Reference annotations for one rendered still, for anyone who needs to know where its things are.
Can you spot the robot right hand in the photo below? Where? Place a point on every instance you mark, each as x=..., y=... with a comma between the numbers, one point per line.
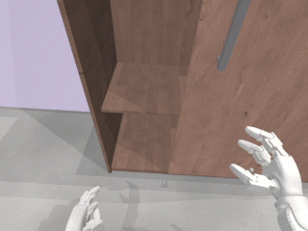
x=286, y=177

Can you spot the wardrobe door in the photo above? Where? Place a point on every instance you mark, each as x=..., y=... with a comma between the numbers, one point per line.
x=264, y=85

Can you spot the robot left hand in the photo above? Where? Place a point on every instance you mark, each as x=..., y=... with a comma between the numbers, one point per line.
x=80, y=214

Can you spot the handle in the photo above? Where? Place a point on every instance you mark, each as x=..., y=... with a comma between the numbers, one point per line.
x=233, y=32

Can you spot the robot right forearm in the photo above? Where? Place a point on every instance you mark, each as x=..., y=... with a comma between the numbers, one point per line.
x=292, y=212

